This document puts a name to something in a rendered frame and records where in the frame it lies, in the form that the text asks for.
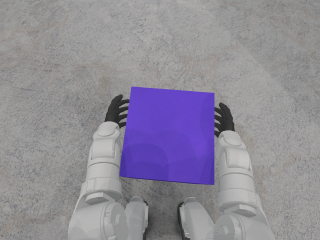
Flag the robot left thigh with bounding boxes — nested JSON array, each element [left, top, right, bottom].
[[124, 201, 149, 240]]

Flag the left robot forearm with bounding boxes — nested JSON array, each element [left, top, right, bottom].
[[68, 121, 122, 240]]

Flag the right robot forearm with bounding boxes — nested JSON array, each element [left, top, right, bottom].
[[215, 130, 272, 231]]

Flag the carton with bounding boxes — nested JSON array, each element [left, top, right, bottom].
[[119, 86, 215, 185]]

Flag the robot left hand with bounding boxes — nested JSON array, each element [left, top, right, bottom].
[[104, 94, 130, 129]]

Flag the robot left upper arm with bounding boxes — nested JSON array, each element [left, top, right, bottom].
[[68, 200, 129, 240]]

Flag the robot right upper arm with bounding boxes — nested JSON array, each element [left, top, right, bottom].
[[213, 212, 275, 240]]

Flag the robot left shin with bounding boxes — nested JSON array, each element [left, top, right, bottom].
[[126, 196, 146, 234]]

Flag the robot right hand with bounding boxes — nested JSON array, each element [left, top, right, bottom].
[[214, 102, 235, 138]]

